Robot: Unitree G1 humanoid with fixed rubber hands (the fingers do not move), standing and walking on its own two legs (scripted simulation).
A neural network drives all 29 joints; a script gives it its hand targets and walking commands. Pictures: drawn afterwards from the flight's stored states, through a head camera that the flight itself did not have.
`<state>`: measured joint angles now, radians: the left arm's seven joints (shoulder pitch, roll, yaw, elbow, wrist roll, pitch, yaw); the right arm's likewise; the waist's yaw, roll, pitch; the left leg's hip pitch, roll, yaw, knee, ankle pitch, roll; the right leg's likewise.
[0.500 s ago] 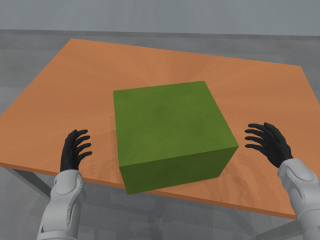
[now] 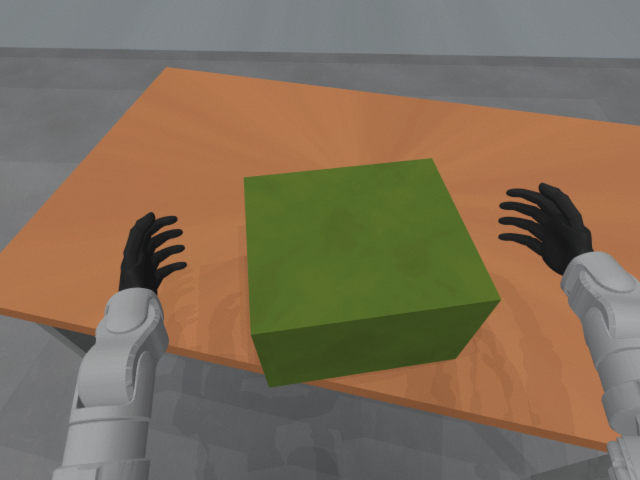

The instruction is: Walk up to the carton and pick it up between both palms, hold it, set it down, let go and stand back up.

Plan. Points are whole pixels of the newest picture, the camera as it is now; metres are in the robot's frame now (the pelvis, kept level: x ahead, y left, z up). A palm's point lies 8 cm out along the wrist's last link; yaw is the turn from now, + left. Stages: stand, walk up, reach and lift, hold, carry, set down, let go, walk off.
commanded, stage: reach and lift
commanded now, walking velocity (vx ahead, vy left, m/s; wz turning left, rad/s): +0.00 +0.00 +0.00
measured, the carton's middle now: (352, 270) +0.41 +0.00 -0.03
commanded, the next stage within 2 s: none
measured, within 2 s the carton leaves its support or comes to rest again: neither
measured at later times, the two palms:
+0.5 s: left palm (144, 248) +0.33 +0.25 +0.11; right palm (535, 196) +0.46 -0.22 +0.11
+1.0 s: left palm (181, 290) +0.32 +0.23 +0.02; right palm (496, 232) +0.46 -0.20 +0.03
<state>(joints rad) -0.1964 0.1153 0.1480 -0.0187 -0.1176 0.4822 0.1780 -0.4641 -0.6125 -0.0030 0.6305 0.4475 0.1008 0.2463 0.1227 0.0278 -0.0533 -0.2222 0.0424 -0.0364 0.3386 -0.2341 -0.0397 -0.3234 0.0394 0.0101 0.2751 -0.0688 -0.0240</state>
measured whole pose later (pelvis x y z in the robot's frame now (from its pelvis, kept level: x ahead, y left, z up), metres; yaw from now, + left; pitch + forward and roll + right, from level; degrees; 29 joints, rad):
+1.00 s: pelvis -0.01 -0.01 -0.01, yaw +1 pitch +18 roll +0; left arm -0.52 0.06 0.06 0.74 -0.09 -0.07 0.17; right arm -0.85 -0.52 0.08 1.32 0.37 -0.26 0.20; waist 0.22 0.02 -0.16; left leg -0.52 0.05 -0.05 0.45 -0.24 -0.05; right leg -0.60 0.04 -0.01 0.37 -0.08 -0.03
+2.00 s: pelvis -0.01 -0.03 -0.02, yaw +3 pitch +21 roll +0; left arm -0.57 0.01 0.16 0.87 -0.07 -0.21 0.17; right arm -0.87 -0.39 0.10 1.29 0.30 -0.26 0.07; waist 0.20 0.02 -0.22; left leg -0.64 0.07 -0.04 0.52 -0.25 -0.07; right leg -0.71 0.05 -0.04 0.46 -0.12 -0.06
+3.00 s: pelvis +0.01 -0.02 +0.00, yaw +6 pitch +19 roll +0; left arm -0.47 -0.04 0.24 0.86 0.03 -0.31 0.09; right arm -0.81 -0.34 -0.06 1.36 0.09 -0.40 0.11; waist 0.14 0.03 -0.18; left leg -0.48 0.06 -0.02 0.34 -0.18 -0.06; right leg -0.53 0.03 -0.07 0.28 -0.07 -0.05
